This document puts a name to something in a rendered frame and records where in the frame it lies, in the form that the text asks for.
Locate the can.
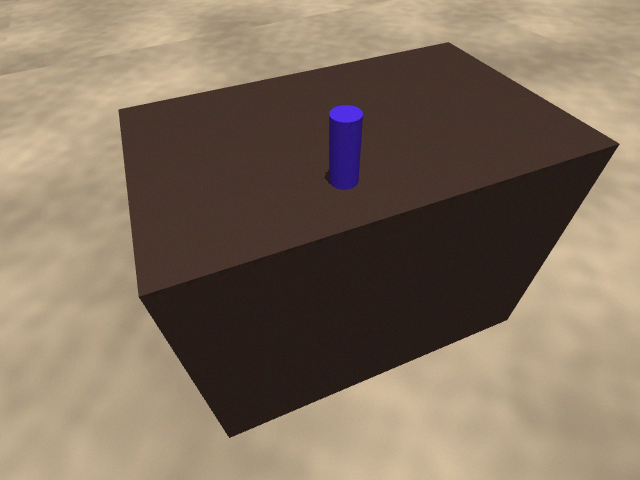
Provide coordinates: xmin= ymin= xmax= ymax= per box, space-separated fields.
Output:
xmin=329 ymin=105 xmax=363 ymax=190

